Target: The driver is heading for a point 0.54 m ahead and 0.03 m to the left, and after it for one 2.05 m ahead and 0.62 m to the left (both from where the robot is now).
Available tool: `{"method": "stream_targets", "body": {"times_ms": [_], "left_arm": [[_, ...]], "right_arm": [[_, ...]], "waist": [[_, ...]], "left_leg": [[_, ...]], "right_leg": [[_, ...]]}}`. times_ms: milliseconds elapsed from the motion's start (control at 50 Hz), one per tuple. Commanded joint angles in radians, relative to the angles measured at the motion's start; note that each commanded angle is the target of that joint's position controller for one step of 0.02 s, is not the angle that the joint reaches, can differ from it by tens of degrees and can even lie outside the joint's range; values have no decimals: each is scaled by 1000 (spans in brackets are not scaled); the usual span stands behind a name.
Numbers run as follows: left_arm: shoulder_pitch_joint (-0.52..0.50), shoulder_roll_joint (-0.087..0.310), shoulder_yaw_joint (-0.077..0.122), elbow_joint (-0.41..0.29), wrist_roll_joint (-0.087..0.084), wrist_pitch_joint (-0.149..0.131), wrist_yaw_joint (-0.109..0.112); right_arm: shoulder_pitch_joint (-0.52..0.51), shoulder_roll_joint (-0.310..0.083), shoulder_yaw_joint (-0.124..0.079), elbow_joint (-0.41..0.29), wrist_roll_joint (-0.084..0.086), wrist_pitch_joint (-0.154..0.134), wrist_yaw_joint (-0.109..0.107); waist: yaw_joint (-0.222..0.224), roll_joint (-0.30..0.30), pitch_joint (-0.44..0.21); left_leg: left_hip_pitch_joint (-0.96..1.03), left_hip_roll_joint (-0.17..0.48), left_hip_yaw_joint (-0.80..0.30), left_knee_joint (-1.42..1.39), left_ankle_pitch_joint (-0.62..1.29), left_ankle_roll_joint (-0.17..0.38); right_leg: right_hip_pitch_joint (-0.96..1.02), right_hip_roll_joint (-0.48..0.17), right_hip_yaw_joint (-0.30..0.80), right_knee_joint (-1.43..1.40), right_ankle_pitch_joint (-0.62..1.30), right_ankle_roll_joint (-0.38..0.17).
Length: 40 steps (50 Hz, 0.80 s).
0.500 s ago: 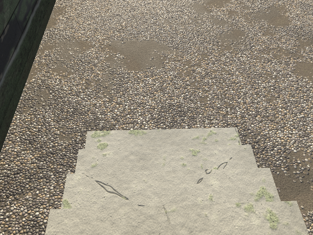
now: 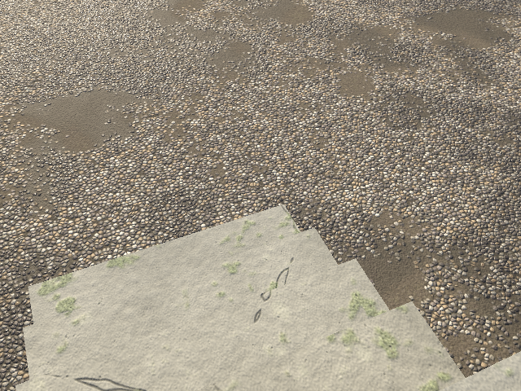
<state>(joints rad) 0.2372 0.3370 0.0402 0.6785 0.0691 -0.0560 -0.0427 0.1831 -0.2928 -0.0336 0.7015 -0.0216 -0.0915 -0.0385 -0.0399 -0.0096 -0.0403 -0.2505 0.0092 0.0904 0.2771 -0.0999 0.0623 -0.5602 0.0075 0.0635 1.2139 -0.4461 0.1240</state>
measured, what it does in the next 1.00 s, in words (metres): steps on the spot: right foot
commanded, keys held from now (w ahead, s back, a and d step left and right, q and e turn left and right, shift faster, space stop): no key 0.64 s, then w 0.36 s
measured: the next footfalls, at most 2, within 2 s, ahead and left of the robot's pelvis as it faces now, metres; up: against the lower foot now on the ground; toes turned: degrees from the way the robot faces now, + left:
right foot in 0.16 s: +0.01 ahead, -0.15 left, +0.00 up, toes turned -5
left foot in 1.16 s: +0.20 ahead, +0.06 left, +0.00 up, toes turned -1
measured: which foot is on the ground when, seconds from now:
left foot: down 0.00-0.94, up 0.96-1.00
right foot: up 0.00-0.14, down 0.16-1.00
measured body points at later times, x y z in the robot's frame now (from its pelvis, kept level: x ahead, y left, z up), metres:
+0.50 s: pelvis +0.00 -0.01 -0.02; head +0.02 -0.02 +0.43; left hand +0.16 +0.23 -0.12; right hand +0.14 -0.27 -0.12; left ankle +0.02 +0.09 -0.75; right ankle -0.03 -0.14 -0.75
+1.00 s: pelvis +0.05 -0.03 -0.03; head +0.05 -0.03 +0.42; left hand +0.12 +0.24 -0.15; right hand +0.11 -0.30 -0.15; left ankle +0.03 +0.08 -0.74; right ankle -0.03 -0.14 -0.75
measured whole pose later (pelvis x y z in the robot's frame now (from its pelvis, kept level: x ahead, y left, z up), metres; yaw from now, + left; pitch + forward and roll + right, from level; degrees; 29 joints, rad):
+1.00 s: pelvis +0.05 -0.03 -0.03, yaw -2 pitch -1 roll +0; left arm 0.34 0.25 0.02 0.80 0.01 0.01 0.01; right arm 0.31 -0.28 -0.05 0.78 -0.03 0.04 0.03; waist 0.00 0.03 0.00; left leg -0.27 0.03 0.07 0.73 -0.45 0.05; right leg -0.12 -0.01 -0.02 0.57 -0.43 0.00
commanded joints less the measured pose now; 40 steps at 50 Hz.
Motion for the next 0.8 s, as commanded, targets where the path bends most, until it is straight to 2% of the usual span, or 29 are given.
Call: {"method": "stream_targets", "body": {"times_ms": [20, 60, 80, 100, 120, 140, 160, 180, 200, 220, 240, 260, 280, 320, 340, 380, 420, 480, 500, 520, 560, 640, 680, 720, 760, 800], "left_arm": [[81, 38, 6, -33, -10, -3, -22], [82, 3, -3, -19, -14, 9, -42], [82, -3, -5, -21, -20, 12, -48], [94, 9, -3, -23, -28, 11, -47], [113, 23, 1, -15, -43, 9, -42], [116, 37, 7, -8, -60, 4, -32], [107, 46, 10, -19, -71, -5, -23], [66, 67, 5, -58, -76, -18, -12], [-28, 119, 14, -98, -74, -26, -9], [-65, 146, 31, -101, -57, -28, -10], [-68, 134, 35, -100, -54, -29, -11], [-66, 99, 27, -110, -60, -28, -9], [-61, 64, 16, -113, -66, -25, -10], [-7, 25, 2, -97, -74, -19, -20], [17, 25, 2, -85, -73, -15, -26], [34, 39, 8, -75, -70, -9, -35], [25, 46, 12, -77, -67, -8, -35], [10, 46, 12, -79, -69, -12, -30], [-33, -9, -3, -75, -71, 34, 18], [-31, -6, -7, -78, -77, 59, 36], [-31, 9, -3, -68, -78, 85, 44], [-31, 10, -4, -37, -71, 97, 44], [-26, 11, -4, -18, -63, 99, 46], [-27, 16, -1, -12, -52, 103, 44], [-28, 10, -2, -11, -47, 102, 39], [-22, 0, -4, -6, -39, 93, 35]], "right_arm": [[-89, -117, -28, -106, 13, -13, 11], [-88, -104, -22, -107, 33, -15, 33], [-75, -127, -31, -100, 33, -12, 45], [-61, -157, -45, -92, 31, -6, 56], [-52, -166, -51, -81, 31, 1, 72], [-44, -138, -40, -67, 31, 9, 90], [-41, -79, -17, -52, 30, 9, 103], [7, -17, 4, -54, 36, 7, 107], [75, -50, -14, -63, 28, 4, 90], [2, -106, -34, -87, 14, 0, 68], [-52, -126, -44, -106, 8, 1, 56], [-59, -119, -43, -111, 12, 3, 49], [-48, -93, -34, -108, 22, 2, 50], [-44, -40, -14, -109, 36, -1, 74], [-44, -31, -10, -106, 36, -1, 90], [-35, -41, -14, -100, 29, 0, 110], [-33, -54, -21, -99, 24, 0, 113], [-33, -54, -21, -97, 25, -2, 110], [-18, -18, -5, -78, 0, 50, 88], [2, -14, -1, -76, 4, 76, 79], [-3, -23, 0, -69, 13, 101, 72], [-6, -29, 1, -48, 13, 113, 68], [8, -35, -2, -34, 9, 115, 66], [18, -58, -12, -29, 5, 124, 67], [23, -72, -19, -29, 3, 132, 70], [48, -88, -28, -23, 3, 132, 73]], "waist": [[63, 81, -67], [61, 93, -50], [52, 110, -47], [48, 106, -48], [54, 91, -50], [60, 86, -59], [70, 94, -78], [43, 41, -136], [-31, -33, -139], [-16, -52, -71], [-5, -42, -54], [1, -28, -50], [4, -22, -43], [28, -14, -34], [37, -14, -25], [39, -17, -15], [38, -15, -11], [37, -13, -4], [25, -37, -89], [25, -35, -85], [32, -13, -42], [37, 7, 34], [33, 11, 21], [29, 31, 62], [28, 56, 126], [21, 86, 141]], "left_leg": [[72, 190, -89, -41, 342, 188], [70, 186, -86, 19, 328, 143], [58, 203, -116, 51, 335, 144], [60, 222, -151, 78, 300, 157], [63, 237, -180, 100, 240, 168], [56, 244, -211, 115, 172, 163], [22, 247, -237, 125, 108, 130], [0, 204, -203, 150, -16, 58], [11, 103, -79, 188, -94, 8], [31, 41, -10, 226, -106, -26], [51, 43, -5, 229, -76, -20], [56, 55, -17, 217, -42, -5], [56, 66, -32, 193, -25, 3], [63, 85, -59, 166, 6, 11], [58, 82, -57, 169, 12, 3], [51, 72, -43, 184, 16, -15], [45, 68, -35, 195, 16, -22], [38, 71, -33, 201, 16, -24], [101, 99, -34, 216, 169, -52], [97, 92, -28, 217, 183, -63], [80, 91, -27, 201, 166, -67], [59, 95, -41, 157, 86, -65], [74, 70, -26, 152, -123, -50], [43, 67, -42, 132, -355, -24], [4, 90, -89, 92, -504, 0], [5, 127, -155, 60, -579, 29]], "right_leg": [[66, -58, -35, -130, 88, 24], [150, -99, -72, -395, 99, 47], [189, -93, -93, -474, 55, 44], [222, -82, -107, -558, 68, 24], [260, -75, -119, -675, 199, -7], [305, -65, -121, -768, 318, -40], [368, -79, -94, -789, 384, -81], [433, -162, -23, -756, 574, -181], [380, -209, 46, -769, 567, -311], [255, -197, 69, -808, 413, -324], [201, -173, 60, -819, 304, -288], [194, -157, 54, -818, 255, -257], [198, -144, 43, -813, 214, -227], [218, -118, 13, -804, 155, -172], [230, -109, 1, -803, 155, -157], [245, -97, -16, -792, 184, -144], [251, -90, -25, -781, 215, -144], [257, -85, -28, -775, 237, -145], [337, -103, -13, -766, 461, -116], [365, -99, -21, -754, 510, -108], [372, -98, -23, -760, 491, -103], [346, -95, -24, -799, 349, -102], [341, -65, -49, -800, 150, -117], [289, -42, -69, -784, -20, -137], [231, -27, -86, -759, -82, -147], [201, -13, -106, -711, -68, -155]]}}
